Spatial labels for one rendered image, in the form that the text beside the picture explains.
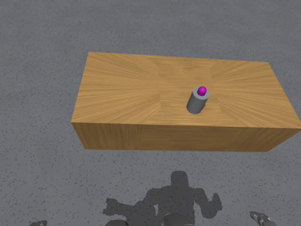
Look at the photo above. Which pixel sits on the right robot hand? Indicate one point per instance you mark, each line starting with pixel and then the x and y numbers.
pixel 262 219

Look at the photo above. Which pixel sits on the bottle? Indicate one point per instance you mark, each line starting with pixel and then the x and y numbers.
pixel 197 100

